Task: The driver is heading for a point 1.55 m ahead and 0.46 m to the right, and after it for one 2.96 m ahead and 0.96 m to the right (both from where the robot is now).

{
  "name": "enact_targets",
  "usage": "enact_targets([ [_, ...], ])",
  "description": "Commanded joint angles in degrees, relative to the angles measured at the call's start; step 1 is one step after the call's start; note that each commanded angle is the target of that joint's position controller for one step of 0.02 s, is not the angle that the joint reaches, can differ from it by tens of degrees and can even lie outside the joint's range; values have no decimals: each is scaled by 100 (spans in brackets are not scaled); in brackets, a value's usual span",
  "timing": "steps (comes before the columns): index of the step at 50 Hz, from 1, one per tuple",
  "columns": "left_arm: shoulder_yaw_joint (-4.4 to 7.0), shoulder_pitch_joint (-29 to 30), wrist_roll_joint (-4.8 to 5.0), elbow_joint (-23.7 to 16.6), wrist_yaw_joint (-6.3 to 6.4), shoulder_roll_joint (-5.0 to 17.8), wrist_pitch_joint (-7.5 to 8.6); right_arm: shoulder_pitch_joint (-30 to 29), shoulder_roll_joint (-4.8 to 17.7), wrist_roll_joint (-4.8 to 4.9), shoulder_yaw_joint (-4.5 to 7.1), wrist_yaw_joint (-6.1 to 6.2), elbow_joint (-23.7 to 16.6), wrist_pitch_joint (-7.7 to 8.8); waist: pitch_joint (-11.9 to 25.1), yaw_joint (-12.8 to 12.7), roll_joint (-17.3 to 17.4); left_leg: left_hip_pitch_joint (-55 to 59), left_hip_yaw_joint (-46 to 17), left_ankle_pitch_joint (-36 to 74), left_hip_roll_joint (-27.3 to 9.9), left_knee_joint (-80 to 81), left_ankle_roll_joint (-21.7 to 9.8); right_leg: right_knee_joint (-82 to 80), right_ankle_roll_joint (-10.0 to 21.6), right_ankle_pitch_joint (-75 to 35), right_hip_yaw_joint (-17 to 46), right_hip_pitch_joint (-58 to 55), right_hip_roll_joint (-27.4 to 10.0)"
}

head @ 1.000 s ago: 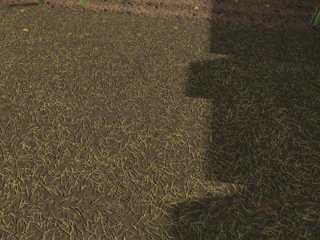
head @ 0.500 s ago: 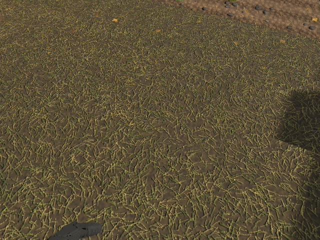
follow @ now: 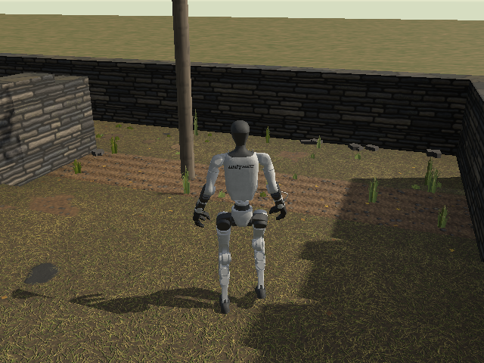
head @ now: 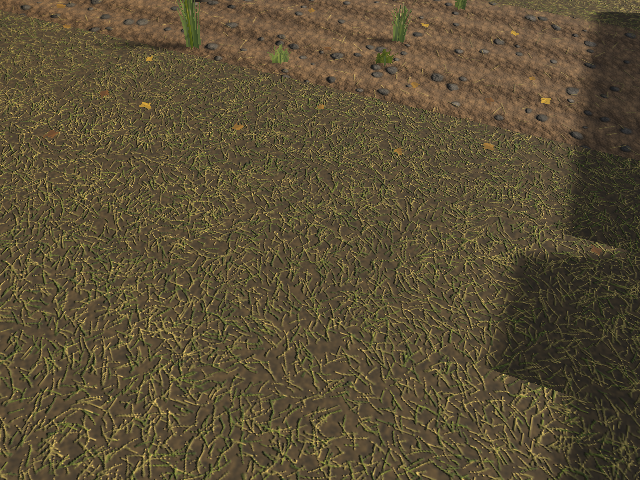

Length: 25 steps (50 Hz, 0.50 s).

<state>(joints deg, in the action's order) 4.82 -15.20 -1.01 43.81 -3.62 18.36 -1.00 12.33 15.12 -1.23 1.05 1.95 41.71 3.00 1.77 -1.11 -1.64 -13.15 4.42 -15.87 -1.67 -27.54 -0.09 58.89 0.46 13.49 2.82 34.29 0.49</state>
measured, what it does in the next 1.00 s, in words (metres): goes down, turning right: right foot 0.15 m lower, then left foot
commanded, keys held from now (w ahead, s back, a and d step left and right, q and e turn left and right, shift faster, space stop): w+e+shift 0.38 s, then w+shift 0.08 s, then shift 0.36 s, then q+shift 0.18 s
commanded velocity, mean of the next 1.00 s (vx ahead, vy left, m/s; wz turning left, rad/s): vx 0.64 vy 0.00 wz -0.49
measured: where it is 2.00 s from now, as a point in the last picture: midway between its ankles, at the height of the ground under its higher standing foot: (429, 314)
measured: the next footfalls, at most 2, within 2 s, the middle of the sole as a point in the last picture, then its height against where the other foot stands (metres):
right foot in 0.40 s outside the picture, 0.15 m lower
left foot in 0.76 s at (432, 400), level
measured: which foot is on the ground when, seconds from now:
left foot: down 0.00-0.40, up 0.42-0.74, down 0.76-1.00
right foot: up 0.00-0.38, down 0.40-0.78, up 0.80-1.00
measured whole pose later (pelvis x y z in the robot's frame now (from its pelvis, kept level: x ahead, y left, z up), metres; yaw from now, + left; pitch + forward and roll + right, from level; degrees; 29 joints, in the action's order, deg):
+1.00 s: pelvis +0.62 -0.27 -0.15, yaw -31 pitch +1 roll +1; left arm 1.8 -4.7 -4.0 38.4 -2.0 18.1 2.2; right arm 14.3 17.3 -2.1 1.2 -2.3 47.8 6.0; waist -2.6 3.7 -0.9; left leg -20.2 -2.4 -0.7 3.4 -20.0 -3.0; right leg 50.2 -5.6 32.6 2.3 23.6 -1.5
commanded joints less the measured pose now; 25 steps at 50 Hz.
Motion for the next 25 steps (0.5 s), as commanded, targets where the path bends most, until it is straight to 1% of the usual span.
enact_targets([
  [1, 47, 344, -37, -562, -152, 258, -9, 236, 900, -3, 306, 7, -131, 198, -459, 206, 729, 806, -988, -662, -1397, 1927, -573, 296, 45, -646, -51, 1171, -470],
  [2, 32, 553, -27, -650, -193, 232, -28, 374, 876, -1, 319, -13, -49, 227, -487, 262, 667, 918, -723, -397, -1363, 1911, -570, 150, 95, -781, -91, 1156, -519],
  [3, 59, 720, -48, -692, -230, 284, -54, 450, 855, -48, 340, -44, -16, 289, -423, 326, 576, 1051, -402, -19, -1293, 1708, -630, 206, 114, -1090, -278, 1067, -470],
  [4, 87, 803, -130, -727, -244, 332, -81, 759, 897, -107, 379, -56, 134, 368, -285, 385, 581, 1441, -350, 331, -1485, 1444, -685, 498, 237, -1277, -235, 1206, -569],
  [5, 102, 849, -136, -769, -240, 370, -103, 985, 879, -86, 393, -74, 227, 394, -242, 438, 555, 1741, -277, 478, -1570, 1305, -713, 519, 318, -1225, -191, 1403, -639],
  [7, 113, 1180, -151, -885, -283, 404, -128, 1191, 894, -100, 415, -81, 346, 415, -496, 512, 548, 1958, -102, 857, -1724, 1123, -683, 536, 402, -1038, -218, 1682, -729],
  [8, 112, 1325, -178, -956, -290, 435, -131, 1274, 927, -120, 423, -64, 406, 412, -617, 526, 532, 2065, 6, 1121, -1809, 1063, -643, 541, 440, -892, -298, 1766, -759],
  [9, 126, 1583, -150, -996, -304, 442, -108, 1452, 825, -131, 397, -65, 491, 455, -813, 659, 467, 2190, 161, 705, -1680, 1101, -582, 71, 482, -1369, -360, 1938, -777],
  [10, 123, 2127, -182, -1143, -302, 334, -56, 1932, 645, -174, 344, 10, 815, 551, -1211, 842, 581, 2860, -61, 229, -1943, 1098, -428, -142, 537, -1741, 134, 2802, -934],
  [11, 134, 2202, -231, -1175, -299, 386, 3, 2034, 712, -211, 350, 28, 964, 601, -1364, 871, 530, 3220, 27, 187, -2005, 1080, -319, -404, 599, -1660, 228, 3179, -927],
  [12, 118, 2323, -275, -1186, -290, 392, 58, 2093, 813, -237, 370, 47, 1044, 617, -1432, 906, 532, 3341, 212, 440, -2018, 1014, -219, -522, 653, -1599, 48, 3249, -876],
  [13, 26, 2317, -210, -1125, -385, 249, 159, 1800, 745, -293, 339, 96, 1042, 615, -1596, 694, 54, 2475, 843, -28, -1740, 912, 12, -1806, 605, -2792, -195, 2331, -928],
  [14, -69, 2372, -209, -1014, -495, 32, 205, 1602, 595, -183, 263, 117, 1034, 600, -1515, 664, -95, 1527, 1318, -341, -1469, 999, 39, -2544, 588, -3728, -703, 911, -767],
  [15, -115, 2237, -215, -833, -557, -125, 212, 1505, 579, -72, 237, 109, 1065, 583, -1525, 581, -88, 763, 1532, -338, -1480, 943, 7, -2671, 597, -4354, -884, -230, -623],
  [16, -89, 1764, -193, -579, -484, -63, 175, 1361, 729, -11, 241, 76, 1060, 548, -1429, 323, 38, 656, 1597, 555, -1506, 562, -54, -2583, 592, -4220, -1042, -797, -441],
  [17, -47, 1131, -192, -311, -309, 64, 164, 1288, 921, 72, 284, -10, 1031, 503, -1126, 35, 83, 996, 1615, 2177, -1550, -295, -121, -2581, 695, -3793, -1293, -1209, -215],
  [18, -31, 599, -255, -67, -130, 135, 148, 1490, 936, 172, 253, -59, 1140, 359, -546, -172, 97, 1276, 1653, 3504, -1444, -1498, -216, -2617, 855, -3583, -1562, -1979, 6],
  [19, 29, -323, -298, 259, 19, 274, 155, 1699, 991, 169, 268, -51, 1243, 220, -89, -529, 326, 1141, 1496, 4415, -1515, -3035, -255, -2689, 1039, -3051, -1501, -3051, 106],
  [20, 192, -1441, -283, 654, 163, 576, 166, 1622, 1125, 168, 345, -61, 1244, 147, 525, -1166, 84, 256, 1366, 4049, -1254, -5138, -213, -3254, 1219, -3345, -1060, -4913, 44],
  [21, 366, -1465, -355, 876, 242, 1218, 197, 1491, 784, 27, 369, -38, 1238, 111, -74, -1112, -693, -1844, 913, -2129, -301, -7940, -186, -3300, 1514, -3197, -74, -5677, -549],
  [22, 449, -1604, -265, 849, 288, 2004, 209, 1867, 454, 72, 259, 7, 761, 238, 1187, -409, -1148, -3406, -66, -2854, -507, -8894, -117, -1101, 1460, -7269, 520, -7528, -1497],
  [23, 441, -1675, -18, 737, 355, 1815, 194, 1547, 654, 138, 213, -8, 496, 287, 2229, -656, -212, -3921, -544, -1951, -641, -8305, 32, -1729, 2020, -6306, 1564, -7879, -1953],
  [24, 390, -1652, -16, 730, 474, 1630, 167, 827, 771, 125, 203, 10, 223, 320, 1793, -671, 46, -4305, -476, -1478, -600, -7591, 137, -2997, 2093, -4012, 2296, -7009, -2065],
  [25, 294, -1112, -69, 764, 544, 1278, 160, 565, 700, -44, 160, 16, 360, 254, 947, -382, 474, -4254, -366, -1404, -693, -7302, 186, -3581, 2091, -3017, 2456, -5827, -2008],
])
